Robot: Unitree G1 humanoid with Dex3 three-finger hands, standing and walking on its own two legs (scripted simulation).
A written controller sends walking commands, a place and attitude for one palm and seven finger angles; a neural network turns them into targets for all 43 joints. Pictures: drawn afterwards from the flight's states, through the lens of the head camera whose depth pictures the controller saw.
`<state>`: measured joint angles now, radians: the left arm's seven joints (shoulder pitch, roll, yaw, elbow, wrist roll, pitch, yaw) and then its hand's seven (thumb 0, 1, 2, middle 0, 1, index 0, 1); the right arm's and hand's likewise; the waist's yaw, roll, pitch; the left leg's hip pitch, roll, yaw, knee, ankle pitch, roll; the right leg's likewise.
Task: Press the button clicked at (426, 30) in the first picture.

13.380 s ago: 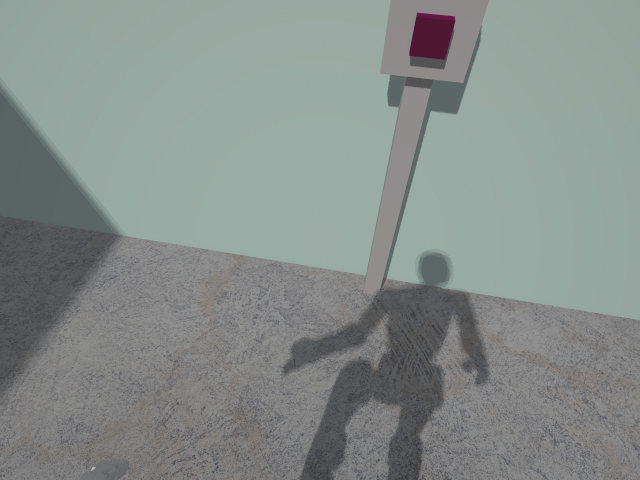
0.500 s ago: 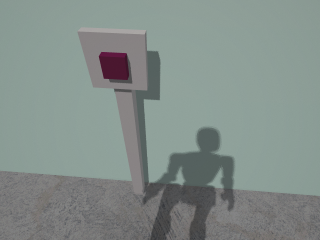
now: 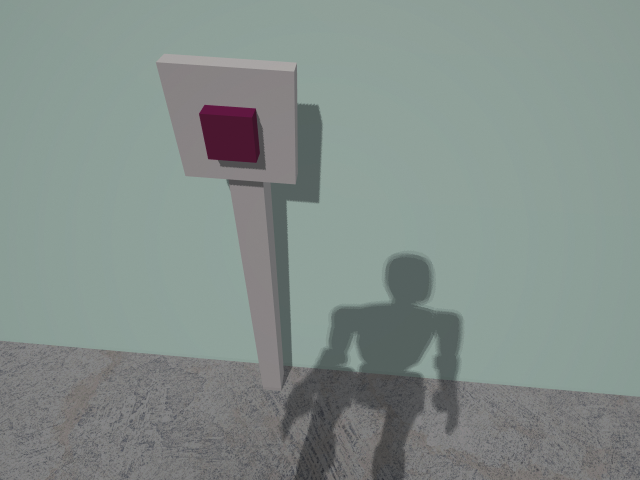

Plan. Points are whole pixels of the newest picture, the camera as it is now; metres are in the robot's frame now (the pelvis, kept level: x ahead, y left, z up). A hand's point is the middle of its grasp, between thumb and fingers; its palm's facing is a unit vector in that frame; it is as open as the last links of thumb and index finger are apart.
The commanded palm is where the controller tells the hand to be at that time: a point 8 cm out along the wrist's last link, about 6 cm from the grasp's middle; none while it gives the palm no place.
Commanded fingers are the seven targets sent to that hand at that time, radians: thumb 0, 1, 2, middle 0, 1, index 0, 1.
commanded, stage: come to a stop and stand still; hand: left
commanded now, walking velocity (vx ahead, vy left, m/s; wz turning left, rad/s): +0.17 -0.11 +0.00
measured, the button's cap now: (231, 133) +0.52 +0.17 +0.19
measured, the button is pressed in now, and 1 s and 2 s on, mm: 0 0 0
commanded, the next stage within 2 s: look again from close up in 1.92 s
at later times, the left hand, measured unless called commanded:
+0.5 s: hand out of the picture +0.03 +0.15 -0.18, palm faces +0.00 -0.98 -0.21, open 7.4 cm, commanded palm none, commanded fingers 0.00 0.90 0.90 -0.20 -0.30 -0.20 -0.30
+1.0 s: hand out of the picture +0.02 +0.20 -0.17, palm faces -0.04 -0.97 -0.22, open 7.4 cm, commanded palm none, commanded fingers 0.00 0.90 0.90 -0.20 -0.30 -0.20 -0.30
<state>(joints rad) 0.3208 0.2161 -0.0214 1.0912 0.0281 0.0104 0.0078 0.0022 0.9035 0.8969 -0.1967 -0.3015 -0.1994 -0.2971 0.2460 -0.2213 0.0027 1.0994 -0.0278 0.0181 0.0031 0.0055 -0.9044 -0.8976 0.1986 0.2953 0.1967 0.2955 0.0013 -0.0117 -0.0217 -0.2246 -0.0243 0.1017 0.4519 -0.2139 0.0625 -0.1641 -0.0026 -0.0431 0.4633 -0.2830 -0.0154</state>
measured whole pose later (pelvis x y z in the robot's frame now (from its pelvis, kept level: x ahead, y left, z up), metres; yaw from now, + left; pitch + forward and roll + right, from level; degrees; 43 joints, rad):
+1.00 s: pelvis +0.00 +0.02 +0.00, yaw -1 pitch +1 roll +0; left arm 0.29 0.20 -0.02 1.02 0.03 0.01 0.02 0.00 0.90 0.90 -0.20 -0.30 -0.20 -0.30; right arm 0.28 -0.18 0.01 1.02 -0.02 0.00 -0.01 0.01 -0.91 -0.90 0.20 0.30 0.20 0.30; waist 0.00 0.00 0.02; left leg -0.27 -0.05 0.08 0.47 -0.22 0.08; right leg -0.22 -0.02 -0.01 0.49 -0.28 0.01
